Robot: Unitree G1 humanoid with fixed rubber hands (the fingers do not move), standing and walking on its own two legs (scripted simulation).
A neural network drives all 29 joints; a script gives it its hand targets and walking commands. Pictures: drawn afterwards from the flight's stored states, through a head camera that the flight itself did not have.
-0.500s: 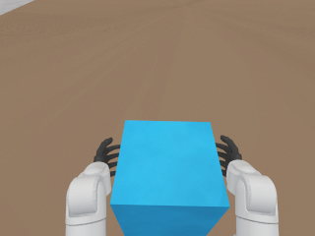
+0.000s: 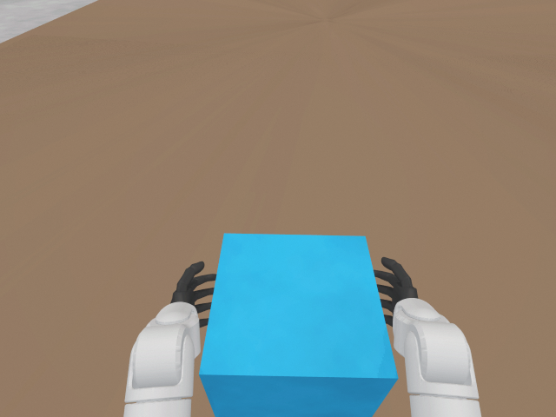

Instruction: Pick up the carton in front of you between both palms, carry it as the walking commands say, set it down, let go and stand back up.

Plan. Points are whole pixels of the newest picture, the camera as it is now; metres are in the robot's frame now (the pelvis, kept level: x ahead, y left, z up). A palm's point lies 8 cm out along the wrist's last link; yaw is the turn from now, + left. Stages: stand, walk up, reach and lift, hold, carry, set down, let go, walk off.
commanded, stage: carry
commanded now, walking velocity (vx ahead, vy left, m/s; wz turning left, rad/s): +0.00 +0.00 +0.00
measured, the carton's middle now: (292, 338) +0.26 +0.00 -0.01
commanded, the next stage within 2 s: hold in 0.84 s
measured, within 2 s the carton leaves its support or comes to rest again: neither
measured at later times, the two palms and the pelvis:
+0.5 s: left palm (187, 318) +0.27 +0.15 +0.03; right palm (394, 314) +0.27 -0.14 +0.04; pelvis -0.02 +0.00 +0.00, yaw +0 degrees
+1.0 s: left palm (164, 338) +0.24 +0.18 +0.03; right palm (375, 316) +0.27 -0.12 +0.04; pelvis -0.02 +0.00 +0.01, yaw +8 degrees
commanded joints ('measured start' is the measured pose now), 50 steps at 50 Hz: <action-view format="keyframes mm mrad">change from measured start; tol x4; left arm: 1 -461 -844 -621 -39 -315 -76 -243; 11 -516 -815 -473 163 -196 -281 -241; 18 -588 -883 -413 291 -147 -414 -257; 26 -538 -912 -502 213 -198 -376 -259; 42 -539 -882 -498 199 -197 -356 -254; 43 -467 -924 -461 276 -177 -381 -258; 45 -429 -875 -421 269 -127 -427 -239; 50 -511 -898 -444 271 -142 -452 -227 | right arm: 1 -412 856 628 -7 304 -64 232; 10 -456 823 502 160 191 -247 227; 19 -546 905 432 327 134 -407 247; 26 -491 924 512 252 184 -361 249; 42 -483 891 495 240 177 -341 242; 43 -381 900 472 215 170 -350 241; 44 -429 877 487 160 167 -369 244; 50 -481 887 528 203 182 -401 265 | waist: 1 0 -1 -143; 25 -2 -7 -237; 42 -3 0 -199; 43 -12 162 -33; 45 17 47 -82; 50 13 44 -132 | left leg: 1 -110 110 -95 -136 195 2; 12 -134 106 -102 -134 162 13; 27 -88 102 -100 -70 291 16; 42 -102 111 -101 -83 300 17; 43 -295 -40 -329 -221 515 22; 45 -148 -67 -342 -194 660 14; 48 23 -89 -325 -198 671 -9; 50 26 -91 -319 -211 611 -18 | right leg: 1 179 -72 93 -45 157 -14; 12 172 -70 95 -54 141 -13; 27 192 -80 84 -25 251 -21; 42 171 -73 74 -25 212 -9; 43 537 211 201 -11 305 -13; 44 576 181 243 -29 359 -15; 47 467 204 235 -83 341 3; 50 448 216 221 -112 275 15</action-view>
